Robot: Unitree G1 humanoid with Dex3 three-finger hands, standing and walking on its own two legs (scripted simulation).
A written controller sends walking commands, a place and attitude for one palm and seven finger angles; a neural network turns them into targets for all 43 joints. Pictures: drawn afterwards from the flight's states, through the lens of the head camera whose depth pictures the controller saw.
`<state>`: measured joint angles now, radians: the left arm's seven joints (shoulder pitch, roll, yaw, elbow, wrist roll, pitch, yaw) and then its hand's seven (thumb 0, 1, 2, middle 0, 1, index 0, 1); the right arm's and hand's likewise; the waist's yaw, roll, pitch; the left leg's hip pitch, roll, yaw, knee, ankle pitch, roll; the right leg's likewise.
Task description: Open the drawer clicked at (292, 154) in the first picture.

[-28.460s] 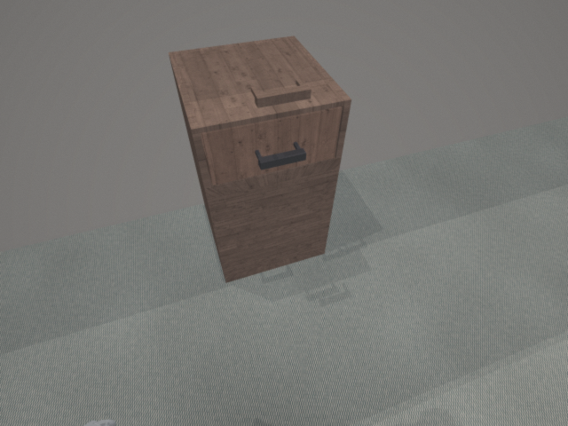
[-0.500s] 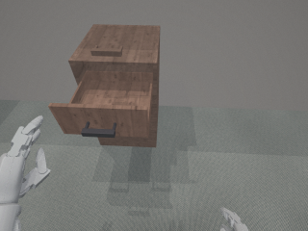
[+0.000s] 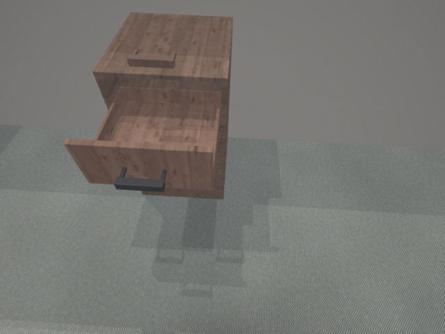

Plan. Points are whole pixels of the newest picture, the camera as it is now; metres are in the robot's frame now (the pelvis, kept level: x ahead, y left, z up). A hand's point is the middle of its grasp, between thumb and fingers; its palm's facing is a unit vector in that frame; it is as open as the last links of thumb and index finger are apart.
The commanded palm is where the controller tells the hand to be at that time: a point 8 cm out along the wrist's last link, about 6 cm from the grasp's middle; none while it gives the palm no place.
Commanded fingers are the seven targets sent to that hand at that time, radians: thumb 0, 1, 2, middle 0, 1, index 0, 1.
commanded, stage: let the arm hang, fingers relaxed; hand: left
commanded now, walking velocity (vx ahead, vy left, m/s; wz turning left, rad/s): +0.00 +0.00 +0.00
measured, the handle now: (142, 178) +0.50 +0.26 -0.14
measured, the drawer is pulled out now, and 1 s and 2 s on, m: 0.30 0.30 0.30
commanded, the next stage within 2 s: look to check the result in 0.54 s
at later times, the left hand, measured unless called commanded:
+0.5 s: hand out of the picture -0.01 +0.17 -0.18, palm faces +0.03 -0.99 -0.16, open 7.4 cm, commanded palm none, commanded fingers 0.00 0.90 0.90 -0.20 -0.30 -0.20 -0.30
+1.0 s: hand out of the picture -0.01 +0.17 -0.18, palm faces +0.03 -0.99 -0.16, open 7.4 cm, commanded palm none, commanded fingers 0.00 0.90 0.90 -0.20 -0.30 -0.20 -0.30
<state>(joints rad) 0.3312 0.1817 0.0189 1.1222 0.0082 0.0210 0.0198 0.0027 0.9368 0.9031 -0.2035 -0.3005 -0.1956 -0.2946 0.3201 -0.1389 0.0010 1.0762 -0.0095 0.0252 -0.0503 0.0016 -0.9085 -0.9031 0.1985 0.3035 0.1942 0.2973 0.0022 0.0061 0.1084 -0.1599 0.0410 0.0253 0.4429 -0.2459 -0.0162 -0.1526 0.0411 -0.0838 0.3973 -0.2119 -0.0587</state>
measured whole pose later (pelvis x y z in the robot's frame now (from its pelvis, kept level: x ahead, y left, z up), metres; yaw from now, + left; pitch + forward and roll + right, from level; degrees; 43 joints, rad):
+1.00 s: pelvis +0.00 +0.02 +0.00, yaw -1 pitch -2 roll +0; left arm 0.29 0.10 0.02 1.15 0.01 0.00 0.03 0.01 0.91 0.90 -0.20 -0.30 -0.19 -0.29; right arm 0.33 -0.08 0.00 1.13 -0.01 0.00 -0.06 0.00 -0.91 -0.90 0.20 0.30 0.19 0.30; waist -0.01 0.01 0.07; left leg -0.14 0.01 0.06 0.42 -0.24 0.02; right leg -0.16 0.01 -0.05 0.41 -0.22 -0.03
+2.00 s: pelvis +0.02 +0.00 +0.00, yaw -1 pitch -2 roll +0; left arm 0.28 0.11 0.02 1.15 0.01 0.00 0.04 0.01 0.91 0.90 -0.20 -0.30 -0.19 -0.29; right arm 0.31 -0.10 0.00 1.14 -0.01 0.00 -0.06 0.00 -0.91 -0.90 0.20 0.30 0.19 0.30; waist -0.01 0.01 0.08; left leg -0.11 0.03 0.05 0.40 -0.26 -0.01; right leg -0.13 0.03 -0.06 0.40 -0.24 -0.05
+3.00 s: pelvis +0.02 -0.01 +0.00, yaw -1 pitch -2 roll +0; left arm 0.29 0.10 0.01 1.15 0.01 -0.01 0.04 0.01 0.91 0.90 -0.20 -0.30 -0.20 -0.29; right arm 0.32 -0.09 0.00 1.15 -0.01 0.00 -0.06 0.00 -0.91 -0.90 0.20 0.30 0.19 0.30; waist -0.01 0.01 0.08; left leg -0.10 0.04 0.04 0.39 -0.26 -0.03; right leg -0.12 0.05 -0.07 0.39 -0.24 -0.07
